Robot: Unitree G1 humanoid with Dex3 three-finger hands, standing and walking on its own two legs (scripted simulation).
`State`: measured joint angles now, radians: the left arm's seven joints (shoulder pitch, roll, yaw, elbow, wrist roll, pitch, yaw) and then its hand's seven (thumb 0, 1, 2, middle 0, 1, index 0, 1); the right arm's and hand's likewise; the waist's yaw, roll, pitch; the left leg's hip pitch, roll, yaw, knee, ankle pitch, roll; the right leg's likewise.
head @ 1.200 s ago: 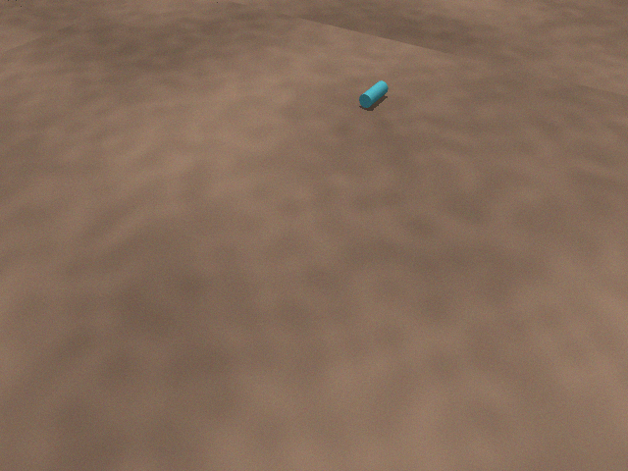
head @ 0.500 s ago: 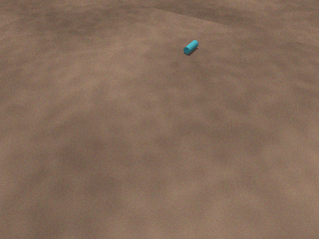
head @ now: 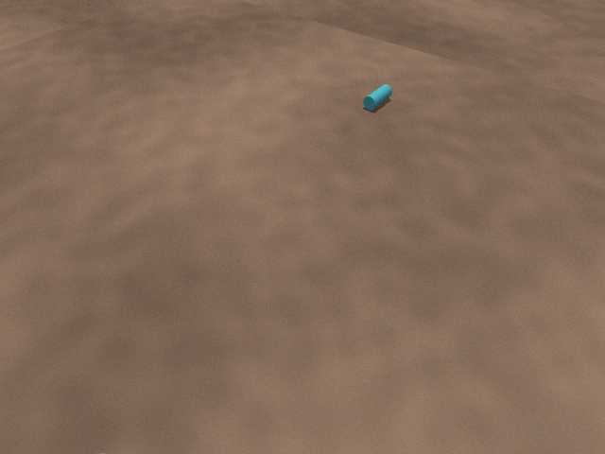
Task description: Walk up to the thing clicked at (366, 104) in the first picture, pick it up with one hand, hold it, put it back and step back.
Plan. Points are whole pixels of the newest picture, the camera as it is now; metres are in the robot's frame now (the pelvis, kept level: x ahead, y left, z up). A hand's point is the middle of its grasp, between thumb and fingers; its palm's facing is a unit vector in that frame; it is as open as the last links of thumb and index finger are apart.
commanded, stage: walk up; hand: left
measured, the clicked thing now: (379, 95) +2.19 -0.52 -0.74
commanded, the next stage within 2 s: none
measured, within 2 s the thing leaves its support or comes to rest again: neither
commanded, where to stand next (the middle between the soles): +2.10 -0.96 m, yaw +49 degrees
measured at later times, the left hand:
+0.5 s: hand (85, 435) +0.19 +0.33 -0.16, palm faces +0.28 -0.93 -0.24, open 7.4 cm
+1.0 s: hand (170, 304) +0.40 +0.25 -0.14, palm faces +0.50 -0.80 -0.33, open 7.4 cm
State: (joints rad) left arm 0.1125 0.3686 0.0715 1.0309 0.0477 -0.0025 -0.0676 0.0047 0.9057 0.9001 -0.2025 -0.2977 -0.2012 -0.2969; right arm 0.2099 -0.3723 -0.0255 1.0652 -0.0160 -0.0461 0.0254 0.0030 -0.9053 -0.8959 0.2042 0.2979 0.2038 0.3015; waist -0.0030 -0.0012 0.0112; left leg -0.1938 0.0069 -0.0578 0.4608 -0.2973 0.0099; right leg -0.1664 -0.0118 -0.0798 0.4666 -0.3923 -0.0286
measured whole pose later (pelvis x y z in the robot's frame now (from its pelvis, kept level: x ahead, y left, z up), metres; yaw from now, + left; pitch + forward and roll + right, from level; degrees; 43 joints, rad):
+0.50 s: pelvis +0.18 +0.02 +0.00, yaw +17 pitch -2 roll +1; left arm 0.14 0.53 0.10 0.94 0.05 0.07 -0.18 0.01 0.91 0.90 -0.20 -0.30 -0.19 -0.30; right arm 0.40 -0.42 -0.05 0.96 -0.01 -0.14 0.00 0.00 -0.90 -0.90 0.21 0.30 0.21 0.30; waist 0.03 -0.17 0.00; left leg -0.07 0.01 0.00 0.40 -0.30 0.01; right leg -0.62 -0.16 0.08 0.97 -0.13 0.05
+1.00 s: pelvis +0.50 -0.03 -0.01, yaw +29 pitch +0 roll -1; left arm 0.26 0.45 0.09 0.82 0.04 0.01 -0.12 0.00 0.90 0.90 -0.20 -0.30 -0.20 -0.30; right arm 0.28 -0.44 -0.04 0.88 0.00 -0.10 -0.01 0.00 -0.91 -0.90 0.20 0.30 0.20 0.30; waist 0.11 -0.02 0.03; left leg -0.59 0.06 0.12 0.80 -0.22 0.04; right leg -0.13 0.00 -0.20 0.47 -0.34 -0.06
